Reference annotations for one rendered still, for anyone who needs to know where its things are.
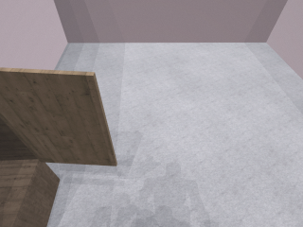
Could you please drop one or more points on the cupboard door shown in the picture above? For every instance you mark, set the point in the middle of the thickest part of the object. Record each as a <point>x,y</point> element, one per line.
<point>57,114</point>

